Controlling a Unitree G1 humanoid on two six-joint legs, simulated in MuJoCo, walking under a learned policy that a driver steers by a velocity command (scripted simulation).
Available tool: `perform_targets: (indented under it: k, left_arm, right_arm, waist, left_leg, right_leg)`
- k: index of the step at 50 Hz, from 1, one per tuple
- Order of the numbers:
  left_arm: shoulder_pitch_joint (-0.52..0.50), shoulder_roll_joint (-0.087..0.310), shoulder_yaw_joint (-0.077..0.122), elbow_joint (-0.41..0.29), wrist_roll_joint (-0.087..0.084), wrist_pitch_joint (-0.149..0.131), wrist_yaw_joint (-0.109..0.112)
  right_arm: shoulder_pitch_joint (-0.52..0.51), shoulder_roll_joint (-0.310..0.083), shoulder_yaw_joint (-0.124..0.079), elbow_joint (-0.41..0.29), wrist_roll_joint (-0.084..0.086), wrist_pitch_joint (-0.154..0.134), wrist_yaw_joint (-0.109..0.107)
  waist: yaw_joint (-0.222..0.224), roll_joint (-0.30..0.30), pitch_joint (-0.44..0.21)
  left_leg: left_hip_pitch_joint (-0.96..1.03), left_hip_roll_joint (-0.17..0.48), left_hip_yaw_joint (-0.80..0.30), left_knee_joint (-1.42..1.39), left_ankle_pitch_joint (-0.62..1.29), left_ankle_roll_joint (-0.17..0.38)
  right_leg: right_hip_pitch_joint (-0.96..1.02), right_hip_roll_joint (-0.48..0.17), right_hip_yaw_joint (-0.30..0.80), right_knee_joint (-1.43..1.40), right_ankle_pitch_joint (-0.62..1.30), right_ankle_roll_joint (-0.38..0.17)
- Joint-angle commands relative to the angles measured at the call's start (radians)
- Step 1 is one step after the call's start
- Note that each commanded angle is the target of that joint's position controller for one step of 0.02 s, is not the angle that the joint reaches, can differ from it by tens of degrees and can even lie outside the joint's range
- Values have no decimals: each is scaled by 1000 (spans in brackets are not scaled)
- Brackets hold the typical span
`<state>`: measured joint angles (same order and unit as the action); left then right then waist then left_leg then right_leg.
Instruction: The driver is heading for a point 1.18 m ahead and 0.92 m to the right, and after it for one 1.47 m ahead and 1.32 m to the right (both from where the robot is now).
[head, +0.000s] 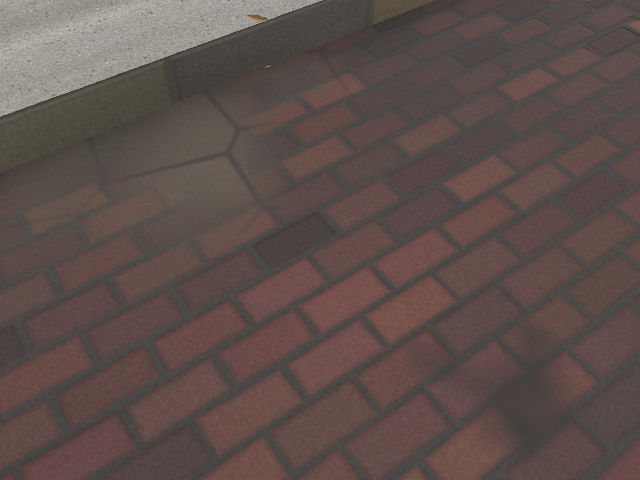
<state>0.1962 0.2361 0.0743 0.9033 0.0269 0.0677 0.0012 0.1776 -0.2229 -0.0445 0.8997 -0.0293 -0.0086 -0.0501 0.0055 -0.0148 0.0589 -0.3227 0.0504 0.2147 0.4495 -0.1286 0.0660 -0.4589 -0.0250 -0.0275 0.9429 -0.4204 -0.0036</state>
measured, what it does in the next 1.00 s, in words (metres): steps on the spot, turning right: right foot, then left foot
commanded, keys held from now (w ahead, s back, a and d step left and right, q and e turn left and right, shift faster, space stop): e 1.00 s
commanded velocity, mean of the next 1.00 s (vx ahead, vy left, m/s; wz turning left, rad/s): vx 0.01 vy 0.00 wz -0.58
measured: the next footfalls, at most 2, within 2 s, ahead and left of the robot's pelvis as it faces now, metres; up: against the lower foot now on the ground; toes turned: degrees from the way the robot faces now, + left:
right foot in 0.14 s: +0.03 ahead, -0.12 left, +0.00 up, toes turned -8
left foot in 0.66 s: +0.06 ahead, +0.07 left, +0.00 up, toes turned -27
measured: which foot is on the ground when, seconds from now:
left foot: down 0.00-0.12, up 0.14-0.64, down 0.66-1.00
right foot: up 0.00-0.12, down 0.14-0.66, up 0.68-1.00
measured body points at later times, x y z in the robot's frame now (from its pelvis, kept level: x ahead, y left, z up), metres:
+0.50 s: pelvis -0.01 -0.04 +0.01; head +0.02 -0.06 +0.46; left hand +0.15 +0.21 -0.11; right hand +0.03 -0.33 -0.12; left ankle +0.03 +0.10 -0.69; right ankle -0.01 -0.11 -0.74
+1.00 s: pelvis -0.02 +0.00 +0.01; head +0.01 -0.01 +0.45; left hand +0.22 +0.16 -0.12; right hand -0.08 -0.30 -0.10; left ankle +0.03 +0.08 -0.74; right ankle -0.11 -0.10 -0.69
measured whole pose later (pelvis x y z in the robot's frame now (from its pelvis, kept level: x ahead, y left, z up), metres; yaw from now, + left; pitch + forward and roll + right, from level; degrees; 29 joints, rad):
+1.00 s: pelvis -0.02 +0.00 +0.01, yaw -35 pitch +0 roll -1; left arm 0.19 0.31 0.08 0.78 0.01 0.09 -0.05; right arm 0.19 -0.27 -0.04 0.73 -0.03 0.02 -0.02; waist 0.00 -0.02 0.08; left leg -0.19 0.05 0.13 0.45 -0.25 0.02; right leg -0.37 0.02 0.02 0.85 -0.44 0.05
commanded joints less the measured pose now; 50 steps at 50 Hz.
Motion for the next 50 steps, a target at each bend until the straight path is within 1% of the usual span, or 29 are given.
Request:
perform_targets:
  k: [1,4,5,6,7,8,9,10,11,12,13,15,17,20,24,29,31,32,33,34,35,36,37,38,39,40,44,48,50]
  left_arm:
    - [60,46,4,-59,-5,11,-17]
    - [63,62,7,-87,-10,3,-27]
    - [97,61,8,-85,-9,-3,-26]
    - [124,77,13,-79,-6,-13,-25]
    - [122,148,27,-93,3,-27,-15]
    - [101,292,59,-123,-5,-29,-3]
    - [129,256,60,-103,7,-32,12]
    - [82,207,45,-106,1,-35,20]
    - [20,184,38,-122,-3,-35,20]
    - [-18,173,34,-141,-10,-38,20]
    - [-20,151,28,-150,-16,-42,17]
    - [22,153,29,-147,-25,-49,11]
    - [61,165,33,-142,-24,-52,13]
    - [96,179,37,-141,-18,-49,16]
    - [90,204,45,-151,-11,-43,9]
    - [32,216,50,-165,-10,-35,-6]
    - [-15,214,50,-171,-18,-28,-9]
    - [-37,201,47,-177,-28,-27,-6]
    - [-9,142,33,-188,-34,-29,-4]
    - [59,111,29,-188,-29,-33,4]
    - [32,196,46,-182,9,-30,4]
    - [30,211,56,-170,7,-26,-3]
    - [55,200,56,-150,5,-18,-12]
    - [77,195,55,-140,0,-10,-25]
    - [89,188,52,-135,-4,-5,-35]
    - [74,182,47,-138,-8,-4,-41]
    - [-14,155,30,-177,-12,5,-49]
    - [-46,133,11,-205,-20,8,-58]
    - [-48,136,8,-218,-26,6,-57]
  right_arm:
    - [-15,-156,-35,-60,-3,1,9]
    - [-17,-191,-47,-66,0,17,16]
    - [-25,-197,-51,-70,5,23,17]
    - [2,-187,-54,-60,2,32,22]
    - [51,-132,-47,-59,2,47,33]
    - [-19,-90,-34,-130,12,54,18]
    - [-85,-115,-34,-141,6,62,11]
    - [-61,-108,-35,-133,20,62,16]
    - [-33,-113,-37,-117,23,52,20]
    - [-9,-130,-44,-103,7,44,24]
    - [14,-137,-47,-93,-4,41,30]
    - [10,-126,-46,-103,3,43,32]
    - [-14,-115,-41,-122,10,48,28]
    - [-43,-122,-37,-145,14,54,20]
    - [-56,-125,-31,-172,20,49,16]
    - [-13,-135,-26,-192,32,36,9]
    - [53,-127,-22,-183,34,27,3]
    - [96,-139,-24,-174,27,20,-3]
    - [96,-220,-40,-182,11,16,-12]
    - [-1,-301,-49,-229,12,21,-11]
    - [9,-280,-50,-225,-1,27,-2]
    - [-37,-204,-29,-235,6,25,4]
    - [-89,-168,-20,-244,9,25,10]
    - [-113,-161,-17,-256,7,24,8]
    - [-104,-161,-16,-260,6,22,4]
    - [-74,-163,-17,-254,6,21,5]
    - [44,-194,-32,-219,7,18,7]
    - [36,-219,-43,-214,2,18,23]
    - [30,-237,-50,-210,0,21,34]
  waist:
    - [4,155,-126]
    - [6,140,-129]
    - [26,116,-126]
    - [35,49,-103]
    - [27,-185,-59]
    - [33,-322,20]
    - [49,-181,27]
    - [6,-136,14]
    - [-22,-109,2]
    - [-30,-122,-33]
    - [-29,-110,-78]
    - [-18,-61,-121]
    - [0,-68,-114]
    - [26,-98,-100]
    - [34,-95,-103]
    - [12,-107,-120]
    - [-31,-100,-119]
    - [-58,-76,-114]
    - [-34,84,-112]
    - [11,251,-97]
    - [-3,196,-77]
    - [27,123,-44]
    - [50,104,-15]
    - [60,136,-29]
    - [50,159,-35]
    - [32,150,-41]
    - [-36,155,-60]
    - [-43,186,-73]
    - [-43,206,-84]
  left_leg:
    - [33,278,-186,-195,-59,152]
    - [32,304,-172,-156,-128,110]
    - [-5,297,-141,-110,-144,70]
    - [-60,269,-97,-16,-179,12]
    - [-165,156,7,234,-325,-71]
    - [-338,-21,-49,382,-492,-127]
    - [-299,3,-177,526,-440,-118]
    - [-290,4,-211,554,-350,-109]
    - [-283,0,-226,553,-271,-99]
    - [-288,-12,-223,580,-226,-91]
    - [-279,-20,-223,611,-213,-92]
    - [-282,-25,-232,626,-217,-102]
    - [-302,-25,-242,577,-225,-112]
    - [-295,-34,-253,487,-257,-117]
    - [-211,-57,-262,388,-290,-104]
    - [-45,-99,-266,233,-300,-75]
    - [93,-114,-257,47,-215,-60]
    - [203,-84,-273,-104,-128,-50]
    - [286,111,-457,-226,-192,-5]
    - [290,338,-708,-274,-127,93]
    - [145,382,-690,-244,-33,180]
    - [93,313,-598,-235,4,172]
    - [66,235,-480,-220,27,137]
    - [100,183,-406,-206,49,111]
    - [136,166,-360,-187,134,113]
    - [171,161,-331,-172,189,118]
    - [324,209,-309,-130,300,148]
    - [288,229,-248,-99,326,141]
    - [256,237,-223,-72,359,132]
  right_leg:
    - [112,-1,-34,-96,9,-11]
    - [186,9,-59,-231,15,-37]
    - [260,20,-65,-334,69,-53]
    - [317,18,-8,-463,112,-73]
    - [317,-160,277,-708,63,-119]
    - [208,-362,591,-783,198,-242]
    - [182,-328,506,-746,278,-276]
    - [179,-256,408,-711,298,-253]
    - [202,-191,340,-695,315,-217]
    - [255,-156,308,-671,399,-206]
    - [301,-144,290,-647,519,-212]
    - [365,-150,301,-622,612,-223]
    - [406,-153,333,-618,591,-232]
    - [425,-161,393,-620,531,-247]
    - [382,-155,452,-604,521,-255]
    - [309,-121,528,-579,562,-218]
    - [244,-77,533,-556,509,-167]
    - [168,-33,512,-525,400,-116]
    - [50,63,404,-383,143,-51]
    - [-107,237,180,-169,-138,-12]
    - [-71,152,156,27,-158,-1]
    - [-39,130,172,113,-96,0]
    - [-29,124,159,176,-31,7]
    - [-42,123,143,222,15,18]
    - [-64,120,124,243,23,33]
    - [-79,113,108,232,27,47]
    - [-122,79,76,97,0,75]
    - [10,48,20,-94,-34,54]
    - [89,53,-18,-176,-42,34]
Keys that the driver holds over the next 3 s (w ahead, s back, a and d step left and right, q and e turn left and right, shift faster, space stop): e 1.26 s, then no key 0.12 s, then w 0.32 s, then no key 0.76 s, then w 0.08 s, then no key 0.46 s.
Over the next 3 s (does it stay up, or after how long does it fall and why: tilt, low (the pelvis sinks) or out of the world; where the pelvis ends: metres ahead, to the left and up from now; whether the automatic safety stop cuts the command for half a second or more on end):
stays up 0.15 -0.23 0.00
